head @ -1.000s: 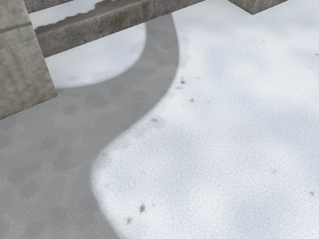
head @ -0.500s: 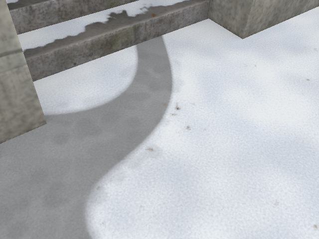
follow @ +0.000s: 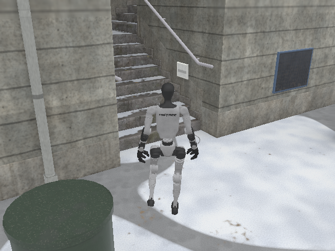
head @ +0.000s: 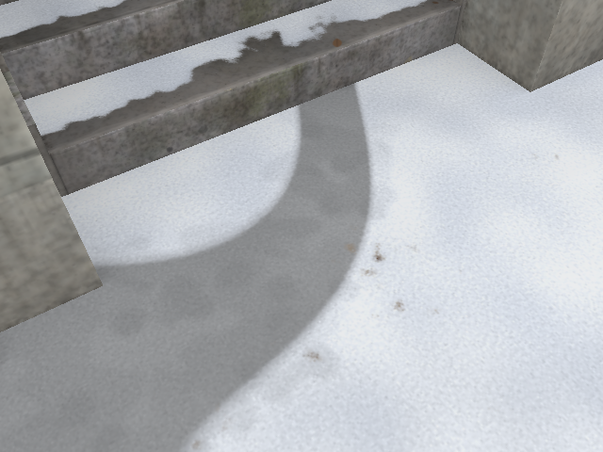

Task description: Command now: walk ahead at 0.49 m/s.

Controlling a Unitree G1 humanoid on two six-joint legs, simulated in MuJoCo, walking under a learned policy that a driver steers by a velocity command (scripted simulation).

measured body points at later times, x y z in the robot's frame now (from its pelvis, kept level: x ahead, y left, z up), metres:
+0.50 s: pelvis +0.29 +0.07 -0.01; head +0.32 +0.08 +0.44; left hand +0.33 +0.34 -0.15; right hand +0.39 -0.19 -0.13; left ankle +0.35 +0.15 -0.74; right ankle +0.20 -0.08 -0.65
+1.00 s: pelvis +0.56 +0.01 -0.02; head +0.60 -0.01 +0.43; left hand +0.74 +0.26 -0.12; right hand +0.55 -0.26 -0.17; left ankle +0.39 +0.15 -0.67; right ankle +0.65 -0.09 -0.74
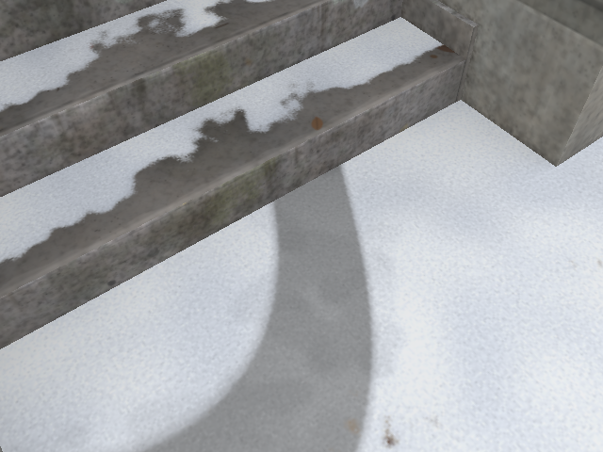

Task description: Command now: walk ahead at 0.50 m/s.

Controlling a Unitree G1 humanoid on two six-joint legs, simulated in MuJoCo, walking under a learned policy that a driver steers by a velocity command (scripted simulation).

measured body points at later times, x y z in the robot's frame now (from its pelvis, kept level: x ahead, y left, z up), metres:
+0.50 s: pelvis +0.27 +0.03 +0.00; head +0.30 +0.04 +0.45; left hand +0.22 +0.30 -0.14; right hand +0.49 -0.20 -0.10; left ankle +0.41 +0.14 -0.73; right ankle +0.09 -0.09 -0.72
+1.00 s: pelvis +0.54 +0.03 +0.01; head +0.56 +0.03 +0.46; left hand +0.74 +0.26 -0.09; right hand +0.50 -0.24 -0.12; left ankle +0.41 +0.14 -0.73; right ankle +0.71 -0.11 -0.70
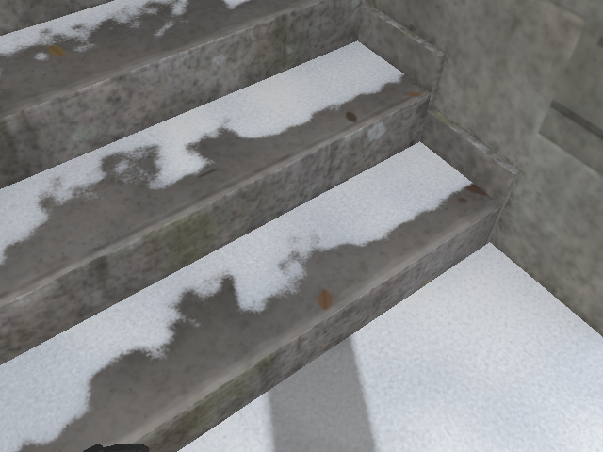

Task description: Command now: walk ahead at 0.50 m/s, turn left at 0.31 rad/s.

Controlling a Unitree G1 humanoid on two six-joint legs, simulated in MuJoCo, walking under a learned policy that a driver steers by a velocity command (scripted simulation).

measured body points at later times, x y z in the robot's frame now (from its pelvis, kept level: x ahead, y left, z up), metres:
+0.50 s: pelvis +0.18 -0.02 +0.00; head +0.21 +0.00 +0.45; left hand +0.21 +0.29 -0.13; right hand +0.42 -0.23 -0.10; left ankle +0.23 +0.11 -0.72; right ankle +0.17 -0.14 -0.74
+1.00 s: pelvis +0.23 -0.02 +0.00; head +0.26 +0.00 +0.44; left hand +0.19 +0.30 -0.11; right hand +0.53 -0.16 -0.09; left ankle +0.22 +0.11 -0.74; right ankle +0.30 -0.11 -0.74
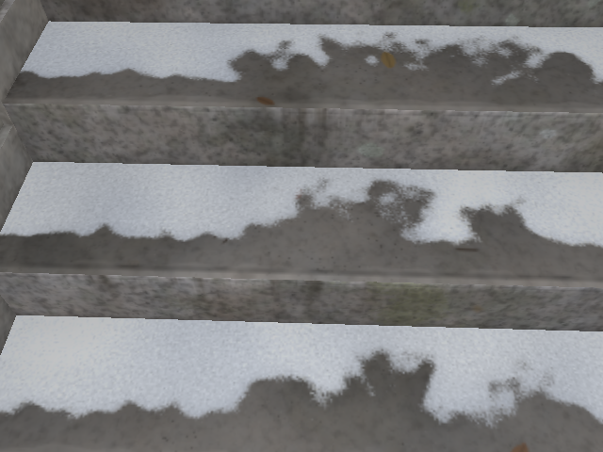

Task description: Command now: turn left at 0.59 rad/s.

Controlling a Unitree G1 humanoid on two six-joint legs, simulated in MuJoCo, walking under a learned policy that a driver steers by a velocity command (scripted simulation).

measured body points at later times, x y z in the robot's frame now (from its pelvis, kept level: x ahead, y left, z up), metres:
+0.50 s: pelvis -0.02 +0.03 +0.00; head +0.01 +0.06 +0.45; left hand +0.03 +0.34 -0.12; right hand +0.22 -0.18 -0.08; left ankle -0.04 +0.14 -0.73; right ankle +0.00 -0.11 -0.70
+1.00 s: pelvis +0.02 +0.06 +0.01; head +0.03 +0.06 +0.46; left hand -0.02 +0.35 -0.11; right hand +0.26 -0.14 -0.08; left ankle +0.02 +0.18 -0.71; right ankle -0.01 -0.09 -0.73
